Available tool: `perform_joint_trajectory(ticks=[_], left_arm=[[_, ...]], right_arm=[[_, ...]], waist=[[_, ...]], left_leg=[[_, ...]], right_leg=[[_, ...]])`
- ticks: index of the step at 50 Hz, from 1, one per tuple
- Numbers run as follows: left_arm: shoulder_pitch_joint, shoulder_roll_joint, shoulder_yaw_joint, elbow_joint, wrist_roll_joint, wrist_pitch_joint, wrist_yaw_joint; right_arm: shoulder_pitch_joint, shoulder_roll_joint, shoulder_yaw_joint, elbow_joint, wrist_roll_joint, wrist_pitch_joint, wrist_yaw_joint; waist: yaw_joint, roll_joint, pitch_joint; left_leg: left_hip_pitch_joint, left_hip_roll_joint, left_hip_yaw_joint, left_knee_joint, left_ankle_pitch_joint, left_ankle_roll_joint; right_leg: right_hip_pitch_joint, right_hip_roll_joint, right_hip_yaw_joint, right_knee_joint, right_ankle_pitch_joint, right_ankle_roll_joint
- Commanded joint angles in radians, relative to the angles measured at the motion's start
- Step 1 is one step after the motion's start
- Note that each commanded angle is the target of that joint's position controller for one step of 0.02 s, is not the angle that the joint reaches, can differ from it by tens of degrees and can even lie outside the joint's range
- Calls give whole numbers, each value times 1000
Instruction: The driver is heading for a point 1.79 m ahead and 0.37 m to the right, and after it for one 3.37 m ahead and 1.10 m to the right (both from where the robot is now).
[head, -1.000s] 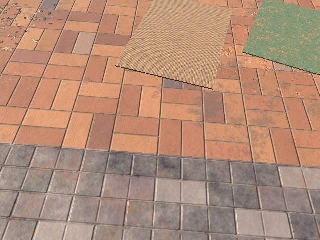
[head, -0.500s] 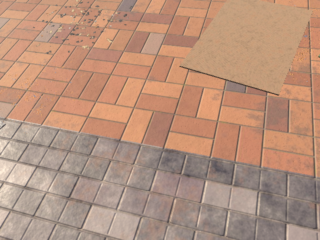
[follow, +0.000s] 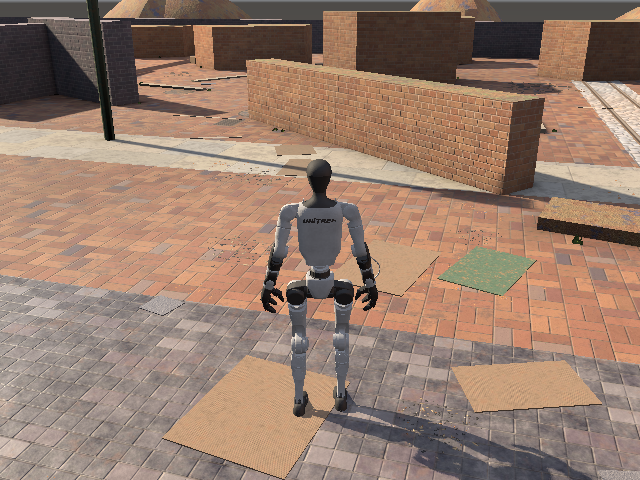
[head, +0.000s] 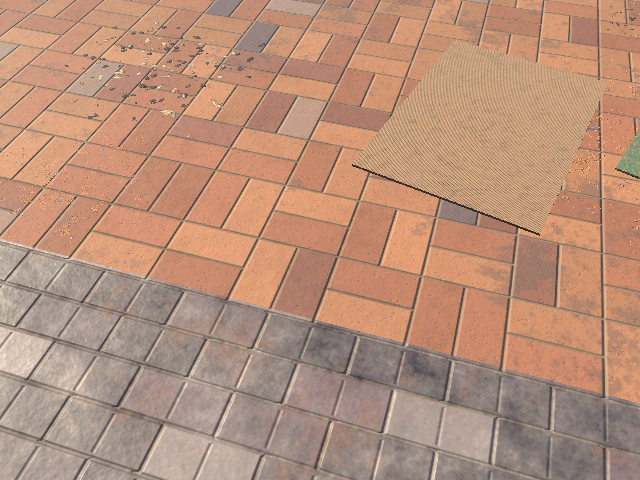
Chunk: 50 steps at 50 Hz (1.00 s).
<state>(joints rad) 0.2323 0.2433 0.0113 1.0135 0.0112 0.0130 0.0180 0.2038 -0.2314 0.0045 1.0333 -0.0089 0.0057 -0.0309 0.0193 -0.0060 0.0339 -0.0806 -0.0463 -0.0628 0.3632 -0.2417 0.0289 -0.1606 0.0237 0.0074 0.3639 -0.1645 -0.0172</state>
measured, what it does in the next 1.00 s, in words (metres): stands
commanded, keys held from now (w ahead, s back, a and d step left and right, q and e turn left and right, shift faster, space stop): no key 1.00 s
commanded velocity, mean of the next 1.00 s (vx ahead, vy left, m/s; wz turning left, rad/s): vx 0.00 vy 0.00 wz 0.01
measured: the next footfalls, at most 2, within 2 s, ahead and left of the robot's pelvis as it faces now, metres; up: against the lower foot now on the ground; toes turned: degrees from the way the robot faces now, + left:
left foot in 1.84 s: +0.47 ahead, +0.01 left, +0.00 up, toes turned +3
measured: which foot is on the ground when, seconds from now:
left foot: down 0.00-1.00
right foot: down 0.00-1.00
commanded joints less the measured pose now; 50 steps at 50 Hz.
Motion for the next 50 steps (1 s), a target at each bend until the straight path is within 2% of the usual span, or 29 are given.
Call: perform_joint_trajectory(ticks=[1,10,20,50], left_arm=[[12,88,13,0,0,-9,4],[39,68,1,70,-1,-9,11],[63,40,-6,114,-2,-9,17],[114,-13,-8,155,-2,-10,28]], right_arm=[[23,-112,-16,-2,1,-10,-5],[57,-83,-3,54,1,-13,-8],[103,-52,5,90,1,-15,-12],[187,7,3,116,-1,-18,-20]], waist=[[-7,13,23],[-7,10,20],[-8,11,27],[-12,10,44]], left_leg=[[-98,121,-108,-91,74,31],[-99,115,-96,-85,97,33],[-103,112,-87,-73,122,32],[-100,111,-75,-51,150,32]], right_leg=[[33,-96,102,-49,60,-18],[31,-101,101,-39,70,-18],[23,-102,99,-27,81,-18],[8,-100,95,-9,96,-20]])
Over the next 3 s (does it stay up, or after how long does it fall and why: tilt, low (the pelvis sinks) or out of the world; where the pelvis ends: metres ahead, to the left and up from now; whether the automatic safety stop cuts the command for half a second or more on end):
stays up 0.95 -0.05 -0.02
